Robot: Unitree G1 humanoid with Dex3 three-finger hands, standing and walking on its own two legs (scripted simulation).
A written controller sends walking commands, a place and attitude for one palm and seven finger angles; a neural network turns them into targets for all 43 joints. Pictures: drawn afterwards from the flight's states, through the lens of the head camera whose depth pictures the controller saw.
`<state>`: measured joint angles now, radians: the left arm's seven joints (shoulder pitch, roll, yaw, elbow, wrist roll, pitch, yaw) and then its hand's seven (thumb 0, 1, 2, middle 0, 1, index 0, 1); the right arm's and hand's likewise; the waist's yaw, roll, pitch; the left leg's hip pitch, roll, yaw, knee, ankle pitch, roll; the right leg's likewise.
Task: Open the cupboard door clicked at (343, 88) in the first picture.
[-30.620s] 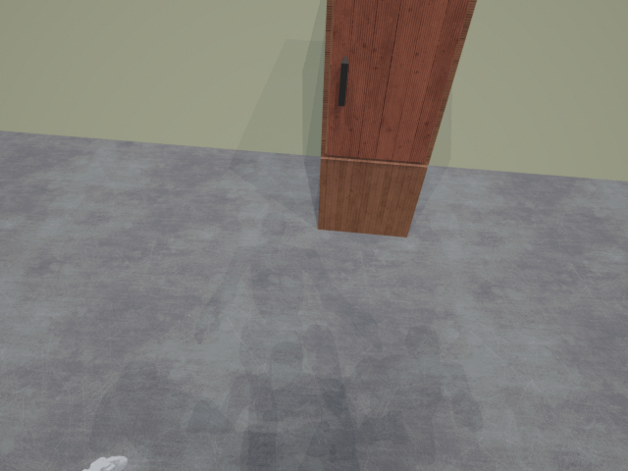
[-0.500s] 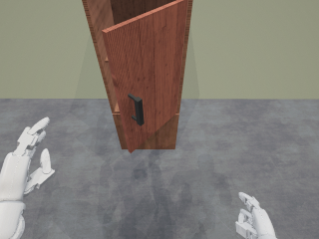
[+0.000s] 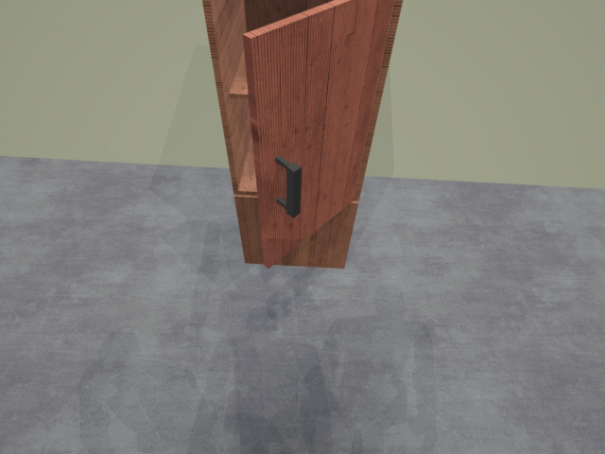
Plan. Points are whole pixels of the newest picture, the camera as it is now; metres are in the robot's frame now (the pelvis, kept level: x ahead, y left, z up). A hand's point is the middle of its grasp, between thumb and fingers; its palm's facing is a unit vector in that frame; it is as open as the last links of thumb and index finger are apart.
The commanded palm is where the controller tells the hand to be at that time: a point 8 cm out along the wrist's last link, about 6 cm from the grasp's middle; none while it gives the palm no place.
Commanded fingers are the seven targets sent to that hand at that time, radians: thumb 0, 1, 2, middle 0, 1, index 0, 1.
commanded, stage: let the arm hang, fingers relaxed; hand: left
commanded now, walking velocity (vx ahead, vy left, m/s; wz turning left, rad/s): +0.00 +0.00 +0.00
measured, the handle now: (287, 186) +0.61 +0.08 -0.06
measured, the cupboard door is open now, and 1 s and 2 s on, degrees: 48 48 48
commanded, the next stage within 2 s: look to check the result in 0.54 s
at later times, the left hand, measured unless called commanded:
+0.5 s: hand out of the picture +0.00 +0.15 -0.18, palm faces +0.01 -0.99 -0.15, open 7.3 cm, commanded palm none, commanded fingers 0.00 0.90 0.90 -0.20 -0.30 -0.20 -0.30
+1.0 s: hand out of the picture +0.01 +0.15 -0.18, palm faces +0.03 -0.99 -0.16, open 7.3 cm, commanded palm none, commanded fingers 0.00 0.90 0.90 -0.20 -0.30 -0.20 -0.30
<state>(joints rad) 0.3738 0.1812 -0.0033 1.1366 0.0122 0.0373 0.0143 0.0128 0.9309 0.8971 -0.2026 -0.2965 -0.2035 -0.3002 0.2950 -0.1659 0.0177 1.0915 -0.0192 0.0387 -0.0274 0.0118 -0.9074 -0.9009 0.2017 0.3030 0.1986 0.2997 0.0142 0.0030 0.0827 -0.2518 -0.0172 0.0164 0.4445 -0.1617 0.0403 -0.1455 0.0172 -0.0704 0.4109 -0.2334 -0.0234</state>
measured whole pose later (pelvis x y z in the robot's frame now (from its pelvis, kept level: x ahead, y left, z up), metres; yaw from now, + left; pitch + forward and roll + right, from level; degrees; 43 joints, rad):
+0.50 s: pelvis +0.01 +0.00 +0.00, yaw -1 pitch -1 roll +0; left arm 0.30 0.11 0.00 1.13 0.01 0.00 0.04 0.01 0.93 0.90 -0.20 -0.30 -0.20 -0.30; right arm 0.32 -0.11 0.01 1.14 -0.02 0.00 -0.03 0.01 -0.91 -0.90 0.20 0.30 0.20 0.30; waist -0.01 -0.01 0.02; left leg -0.24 -0.03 0.04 0.42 -0.17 0.05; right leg -0.16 0.00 -0.05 0.44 -0.26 -0.02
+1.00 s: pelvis +0.04 +0.00 +0.00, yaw -1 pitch -1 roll +0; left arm 0.31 0.12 0.00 1.15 0.01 -0.01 0.04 0.01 0.91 0.90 -0.20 -0.30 -0.20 -0.30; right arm 0.28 -0.13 0.01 1.15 -0.02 0.00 -0.04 0.01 -0.92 -0.90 0.20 0.30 0.20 0.30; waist 0.00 0.00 0.04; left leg -0.19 -0.03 0.04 0.41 -0.20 0.04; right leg -0.10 0.01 -0.05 0.40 -0.28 -0.02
